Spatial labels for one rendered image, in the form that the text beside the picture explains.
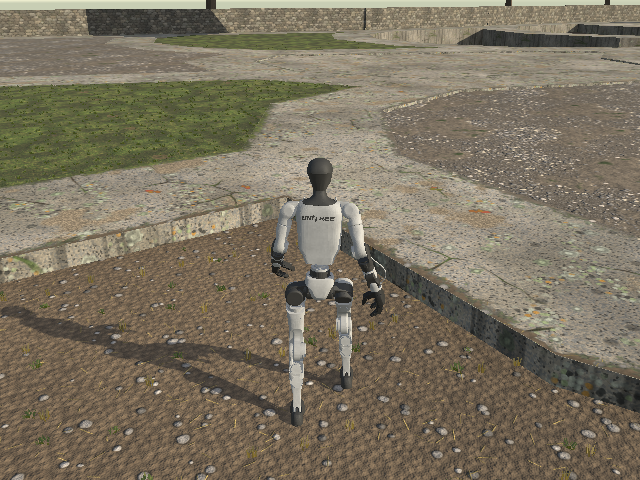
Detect robot left hand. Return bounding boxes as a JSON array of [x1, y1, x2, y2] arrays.
[[271, 260, 295, 278]]

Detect robot right forearm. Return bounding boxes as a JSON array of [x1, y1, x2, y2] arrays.
[[358, 243, 382, 292]]

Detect robot left forearm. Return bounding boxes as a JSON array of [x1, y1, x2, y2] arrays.
[[271, 238, 285, 267]]

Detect robot left upper arm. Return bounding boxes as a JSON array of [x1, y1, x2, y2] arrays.
[[273, 201, 300, 254]]

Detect robot right hand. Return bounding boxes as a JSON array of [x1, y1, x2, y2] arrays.
[[362, 288, 385, 317]]

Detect robot right upper arm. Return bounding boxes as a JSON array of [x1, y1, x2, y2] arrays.
[[340, 201, 367, 259]]

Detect robot right foot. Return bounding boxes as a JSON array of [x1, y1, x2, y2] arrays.
[[340, 366, 353, 389]]

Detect humanoid robot torso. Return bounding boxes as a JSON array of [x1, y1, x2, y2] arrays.
[[296, 196, 343, 300]]

